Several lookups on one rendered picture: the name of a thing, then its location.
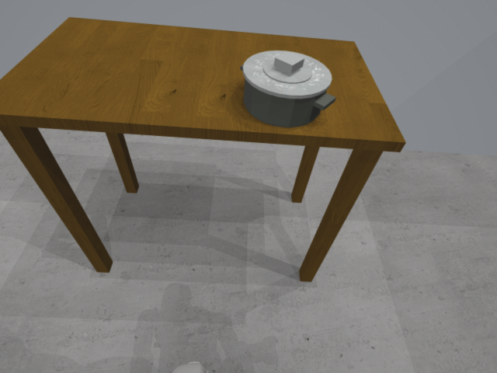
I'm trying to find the lid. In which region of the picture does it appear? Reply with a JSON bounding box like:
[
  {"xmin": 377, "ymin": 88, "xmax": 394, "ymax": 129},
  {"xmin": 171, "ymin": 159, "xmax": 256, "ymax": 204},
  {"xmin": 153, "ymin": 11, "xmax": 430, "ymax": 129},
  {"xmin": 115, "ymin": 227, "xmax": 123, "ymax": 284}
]
[{"xmin": 243, "ymin": 51, "xmax": 332, "ymax": 99}]

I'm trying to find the pot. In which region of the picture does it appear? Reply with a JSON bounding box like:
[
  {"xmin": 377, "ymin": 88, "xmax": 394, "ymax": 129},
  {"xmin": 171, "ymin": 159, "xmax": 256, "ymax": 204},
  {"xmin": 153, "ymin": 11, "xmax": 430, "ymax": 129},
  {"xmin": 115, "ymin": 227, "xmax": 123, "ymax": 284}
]
[{"xmin": 240, "ymin": 65, "xmax": 336, "ymax": 127}]

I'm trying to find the table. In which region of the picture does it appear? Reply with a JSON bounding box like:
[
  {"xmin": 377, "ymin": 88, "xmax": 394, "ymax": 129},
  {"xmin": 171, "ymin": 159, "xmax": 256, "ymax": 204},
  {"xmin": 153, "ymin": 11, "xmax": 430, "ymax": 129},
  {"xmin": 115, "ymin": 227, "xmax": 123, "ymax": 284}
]
[{"xmin": 0, "ymin": 17, "xmax": 406, "ymax": 282}]

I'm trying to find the knob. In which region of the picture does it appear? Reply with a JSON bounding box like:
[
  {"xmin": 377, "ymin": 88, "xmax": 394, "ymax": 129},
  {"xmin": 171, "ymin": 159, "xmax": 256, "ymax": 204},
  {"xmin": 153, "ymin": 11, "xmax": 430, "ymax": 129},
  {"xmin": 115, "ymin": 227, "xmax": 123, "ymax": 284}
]
[{"xmin": 274, "ymin": 51, "xmax": 304, "ymax": 74}]

